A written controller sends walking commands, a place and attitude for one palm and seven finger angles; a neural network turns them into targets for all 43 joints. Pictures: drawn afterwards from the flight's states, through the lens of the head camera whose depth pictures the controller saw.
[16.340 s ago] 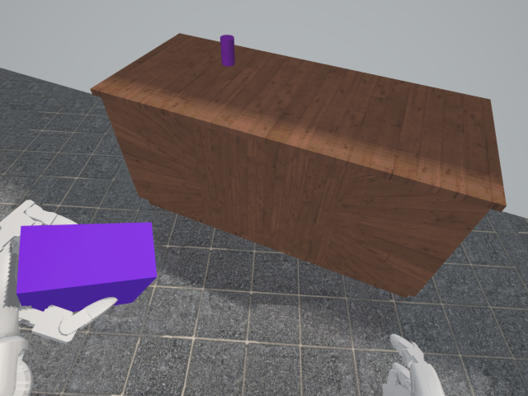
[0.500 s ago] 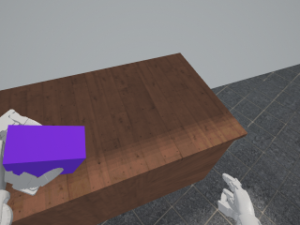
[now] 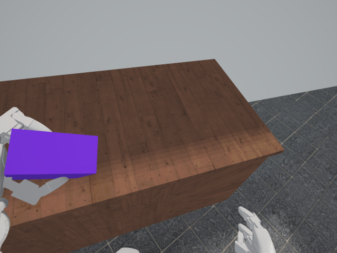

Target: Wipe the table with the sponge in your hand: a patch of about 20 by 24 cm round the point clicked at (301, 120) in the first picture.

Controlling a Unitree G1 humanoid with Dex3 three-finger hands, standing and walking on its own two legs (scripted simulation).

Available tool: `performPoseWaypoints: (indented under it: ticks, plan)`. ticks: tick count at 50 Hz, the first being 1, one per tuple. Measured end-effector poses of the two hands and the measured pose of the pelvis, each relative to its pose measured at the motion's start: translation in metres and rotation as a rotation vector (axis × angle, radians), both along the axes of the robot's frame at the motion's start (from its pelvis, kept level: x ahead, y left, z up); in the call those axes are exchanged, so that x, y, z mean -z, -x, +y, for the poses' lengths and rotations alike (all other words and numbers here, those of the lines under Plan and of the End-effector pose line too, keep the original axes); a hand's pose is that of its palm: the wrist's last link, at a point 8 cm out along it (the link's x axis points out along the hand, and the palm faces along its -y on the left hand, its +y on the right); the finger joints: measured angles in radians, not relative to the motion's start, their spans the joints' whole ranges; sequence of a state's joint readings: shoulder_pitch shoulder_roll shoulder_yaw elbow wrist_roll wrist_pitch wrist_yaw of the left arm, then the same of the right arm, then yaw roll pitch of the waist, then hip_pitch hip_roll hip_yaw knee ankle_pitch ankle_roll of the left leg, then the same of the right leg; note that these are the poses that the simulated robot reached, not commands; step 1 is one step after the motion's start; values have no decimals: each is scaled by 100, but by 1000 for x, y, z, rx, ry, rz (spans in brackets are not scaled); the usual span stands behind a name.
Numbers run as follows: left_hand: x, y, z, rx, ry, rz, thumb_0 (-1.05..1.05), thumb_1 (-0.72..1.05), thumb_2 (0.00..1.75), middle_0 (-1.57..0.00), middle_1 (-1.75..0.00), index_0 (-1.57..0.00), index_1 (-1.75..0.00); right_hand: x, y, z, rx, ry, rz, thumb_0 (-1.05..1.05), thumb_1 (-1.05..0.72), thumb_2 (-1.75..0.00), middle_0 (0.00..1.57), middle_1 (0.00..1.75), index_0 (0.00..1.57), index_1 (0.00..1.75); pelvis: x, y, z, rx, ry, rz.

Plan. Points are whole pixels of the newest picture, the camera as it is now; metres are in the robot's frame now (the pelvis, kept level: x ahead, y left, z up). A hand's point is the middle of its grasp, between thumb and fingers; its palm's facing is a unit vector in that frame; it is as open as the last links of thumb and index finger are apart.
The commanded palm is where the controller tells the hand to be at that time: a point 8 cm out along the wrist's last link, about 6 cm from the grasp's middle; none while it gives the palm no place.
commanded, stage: shuffle to correct the standing spot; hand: left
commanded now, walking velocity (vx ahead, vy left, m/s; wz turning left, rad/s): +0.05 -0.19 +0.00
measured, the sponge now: (63, 159) +0.23 +0.23 +0.13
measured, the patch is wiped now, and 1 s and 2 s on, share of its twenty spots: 0.00 0.00 0.00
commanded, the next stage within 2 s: none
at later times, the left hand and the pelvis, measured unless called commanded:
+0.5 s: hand (80, 146) +0.24 +0.19 +0.17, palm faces +0.37 -0.84 -0.40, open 10.6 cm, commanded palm +0.18 +0.23 +0.18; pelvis +0.02 -0.05 -0.01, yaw +0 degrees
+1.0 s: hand (84, 149) +0.24 +0.19 +0.16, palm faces +0.33 -0.82 -0.47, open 10.6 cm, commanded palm +0.18 +0.22 +0.18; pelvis +0.03 -0.06 -0.01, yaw +1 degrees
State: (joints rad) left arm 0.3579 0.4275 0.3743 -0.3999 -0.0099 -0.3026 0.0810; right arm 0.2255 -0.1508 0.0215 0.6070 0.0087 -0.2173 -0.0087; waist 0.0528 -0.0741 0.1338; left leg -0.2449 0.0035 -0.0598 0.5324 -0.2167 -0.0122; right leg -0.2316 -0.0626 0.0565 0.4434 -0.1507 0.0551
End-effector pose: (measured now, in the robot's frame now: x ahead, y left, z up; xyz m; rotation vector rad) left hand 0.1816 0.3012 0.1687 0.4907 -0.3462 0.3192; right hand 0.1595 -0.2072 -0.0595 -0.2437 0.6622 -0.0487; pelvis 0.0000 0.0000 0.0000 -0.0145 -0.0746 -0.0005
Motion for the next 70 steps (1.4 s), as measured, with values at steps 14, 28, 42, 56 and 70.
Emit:
performPoseWaypoints:
  ticks: [14,28,42,56,70]
  plan:
    - [-2,8,-22,-52,60,-30,-1,-54,103,-69,-138,-69,-137,2,-24,-9,-77,-36,-15,2,-90,-90,21,30,20,30,1,0,-20,-13,11,20]
    - [-16,-31,-78,54,-1,-6,-1,-54,103,-69,-137,-69,-137,12,-37,-73,25,-6,15,2,-90,-90,20,30,20,30,9,-22,-55,4,9,46]
    - [-8,-40,-78,46,-44,117,-1,-54,103,-69,-137,-69,-137,16,-33,-99,108,35,66,2,-91,-90,20,30,20,30,9,-35,-62,-12,0,59]
    - [-10,-19,-65,-9,-2,63,-1,-54,103,-69,-137,-69,-137,8,-51,-65,20,4,8,2,-91,-90,20,30,20,30,8,-24,-57,-15,5,56]
    - [-10,-22,-74,11,5,78,-1,-54,103,-69,-137,-69,-137,13,-41,-64,18,-15,38,2,-90,-90,20,30,20,30,7,-23,-59,-16,8,58]
